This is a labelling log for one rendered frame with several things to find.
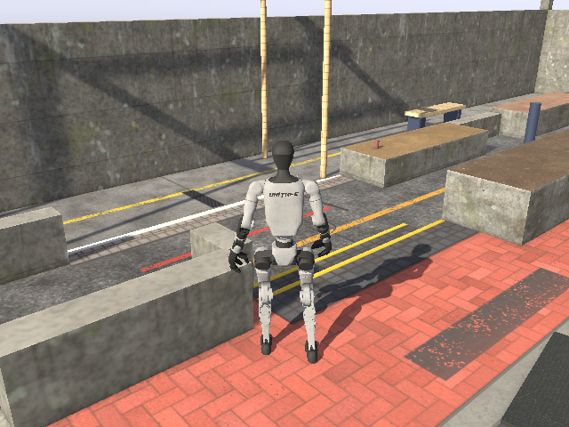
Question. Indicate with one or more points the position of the right robot hand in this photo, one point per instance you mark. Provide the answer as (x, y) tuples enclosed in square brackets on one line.
[(319, 243)]

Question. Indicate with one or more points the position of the robot right upper arm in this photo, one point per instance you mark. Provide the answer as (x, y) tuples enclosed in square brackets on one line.
[(315, 200)]

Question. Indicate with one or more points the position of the robot left upper arm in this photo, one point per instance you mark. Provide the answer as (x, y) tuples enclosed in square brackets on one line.
[(250, 204)]

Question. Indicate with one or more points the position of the left robot forearm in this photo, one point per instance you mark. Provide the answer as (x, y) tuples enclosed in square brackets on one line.
[(241, 235)]

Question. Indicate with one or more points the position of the left robot shin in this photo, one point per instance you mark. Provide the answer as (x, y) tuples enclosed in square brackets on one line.
[(265, 317)]

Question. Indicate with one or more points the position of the robot head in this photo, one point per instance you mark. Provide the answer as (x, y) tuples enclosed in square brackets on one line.
[(282, 152)]

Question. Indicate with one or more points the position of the right robot forearm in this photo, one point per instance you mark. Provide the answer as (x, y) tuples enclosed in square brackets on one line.
[(324, 231)]

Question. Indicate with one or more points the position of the left robot hand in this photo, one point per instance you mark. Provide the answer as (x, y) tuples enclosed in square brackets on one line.
[(232, 259)]

